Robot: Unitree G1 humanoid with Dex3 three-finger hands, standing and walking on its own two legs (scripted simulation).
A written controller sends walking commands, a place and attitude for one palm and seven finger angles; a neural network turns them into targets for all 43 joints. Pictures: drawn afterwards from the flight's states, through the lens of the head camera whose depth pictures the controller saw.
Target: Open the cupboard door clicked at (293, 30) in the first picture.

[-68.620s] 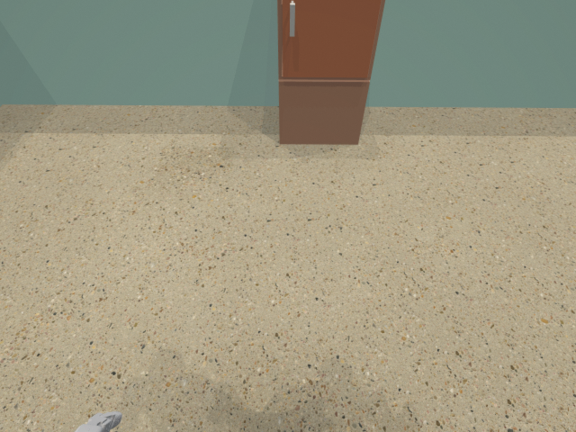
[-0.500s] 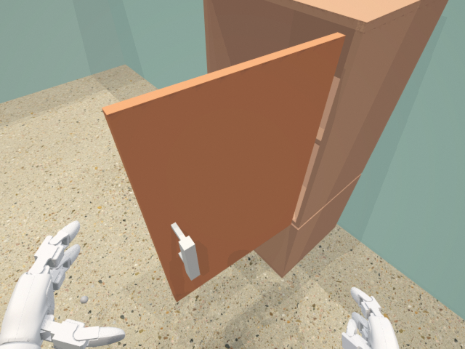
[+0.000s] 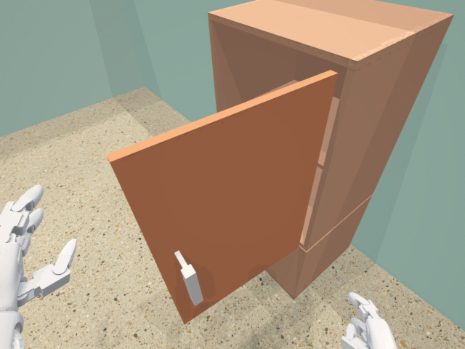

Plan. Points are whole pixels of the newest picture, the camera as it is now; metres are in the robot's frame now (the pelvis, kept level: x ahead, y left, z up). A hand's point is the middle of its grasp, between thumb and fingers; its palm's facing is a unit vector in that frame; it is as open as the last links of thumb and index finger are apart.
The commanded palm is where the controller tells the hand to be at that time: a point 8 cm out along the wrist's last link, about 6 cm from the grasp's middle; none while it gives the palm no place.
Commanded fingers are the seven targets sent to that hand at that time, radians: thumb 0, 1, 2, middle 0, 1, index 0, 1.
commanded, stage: draw the hand back to the body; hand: left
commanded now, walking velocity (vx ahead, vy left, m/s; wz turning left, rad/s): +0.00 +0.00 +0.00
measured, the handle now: (188, 278) +0.28 +0.13 -0.07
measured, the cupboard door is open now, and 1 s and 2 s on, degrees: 85 85 85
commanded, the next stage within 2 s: step back with the hand held close in 0.42 s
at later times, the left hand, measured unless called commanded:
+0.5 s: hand (52, 269) +0.17 +0.25 +0.16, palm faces +0.45 -0.80 -0.40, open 7.4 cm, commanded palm +0.12 +0.29 +0.17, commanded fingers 0.00 0.90 0.90 -0.20 -0.30 -0.20 -0.30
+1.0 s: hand (23, 288) +0.14 +0.27 +0.16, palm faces +0.36 -0.78 -0.51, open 7.4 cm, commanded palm +0.08 +0.31 +0.18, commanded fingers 0.00 0.90 0.90 -0.20 -0.30 -0.20 -0.30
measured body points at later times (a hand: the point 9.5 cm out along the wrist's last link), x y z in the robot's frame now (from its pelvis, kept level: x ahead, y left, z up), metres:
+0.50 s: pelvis -0.02 -0.01 +0.01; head -0.05 -0.04 +0.46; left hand +0.14 +0.29 +0.18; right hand +0.17 -0.24 -0.08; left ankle -0.04 +0.11 -0.74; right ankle -0.03 -0.11 -0.74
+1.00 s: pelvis -0.06 +0.01 +0.01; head -0.05 +0.00 +0.46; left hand +0.12 +0.31 +0.18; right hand +0.11 -0.24 -0.08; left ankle -0.04 +0.11 -0.74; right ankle -0.03 -0.11 -0.74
